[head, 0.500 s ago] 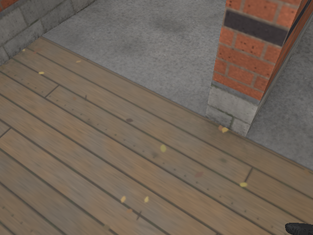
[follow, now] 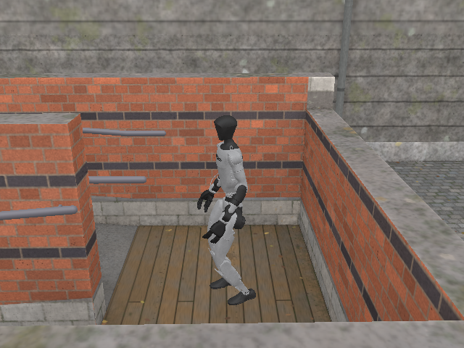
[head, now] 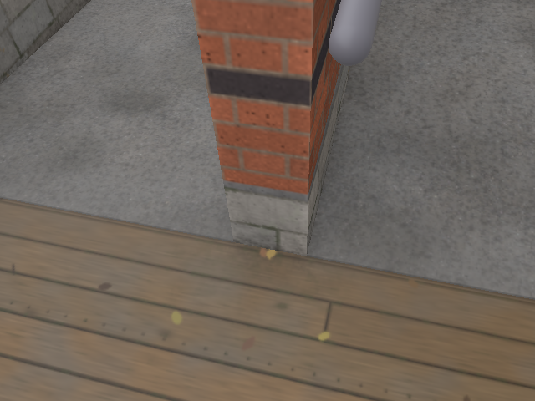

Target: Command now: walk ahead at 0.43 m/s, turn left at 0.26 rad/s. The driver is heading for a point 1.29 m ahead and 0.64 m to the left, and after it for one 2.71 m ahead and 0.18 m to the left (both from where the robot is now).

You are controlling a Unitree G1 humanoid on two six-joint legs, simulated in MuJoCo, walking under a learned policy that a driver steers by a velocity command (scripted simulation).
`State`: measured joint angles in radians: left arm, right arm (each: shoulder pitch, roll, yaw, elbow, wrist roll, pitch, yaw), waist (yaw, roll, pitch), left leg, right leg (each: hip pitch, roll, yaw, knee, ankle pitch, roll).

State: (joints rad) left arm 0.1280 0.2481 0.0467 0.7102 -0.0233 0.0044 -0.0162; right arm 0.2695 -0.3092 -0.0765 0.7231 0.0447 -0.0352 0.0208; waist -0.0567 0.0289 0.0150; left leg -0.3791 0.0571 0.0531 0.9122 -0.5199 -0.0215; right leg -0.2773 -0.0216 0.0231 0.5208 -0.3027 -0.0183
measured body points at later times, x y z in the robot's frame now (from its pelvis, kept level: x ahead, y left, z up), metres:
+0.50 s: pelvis +0.26 +0.14 -0.04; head +0.29 +0.17 +0.41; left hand +0.24 +0.42 -0.17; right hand +0.48 -0.10 -0.14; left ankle +0.29 +0.19 -0.74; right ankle +0.12 -0.11 -0.61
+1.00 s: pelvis +0.66 +0.39 -0.01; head +0.68 +0.42 +0.44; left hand +0.54 +0.68 -0.12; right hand +0.92 +0.23 -0.13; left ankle +0.46 +0.31 -0.62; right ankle +0.78 +0.35 -0.74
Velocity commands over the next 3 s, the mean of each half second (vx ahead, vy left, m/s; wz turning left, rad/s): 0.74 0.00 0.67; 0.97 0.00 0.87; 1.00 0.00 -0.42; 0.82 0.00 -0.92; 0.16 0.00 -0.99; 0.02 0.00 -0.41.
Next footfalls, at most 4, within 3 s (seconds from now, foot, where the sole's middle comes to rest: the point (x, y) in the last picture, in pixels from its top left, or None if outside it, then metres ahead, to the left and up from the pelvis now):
0.40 left None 0.33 0.20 -0.77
0.88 right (141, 287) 0.81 0.38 -0.77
1.28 left None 0.86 0.82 -0.77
1.68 right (3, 176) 1.29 0.90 -0.78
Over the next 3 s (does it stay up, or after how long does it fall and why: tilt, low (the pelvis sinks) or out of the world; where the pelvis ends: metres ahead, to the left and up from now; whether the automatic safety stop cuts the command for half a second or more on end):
stays up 1.25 0.74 -0.02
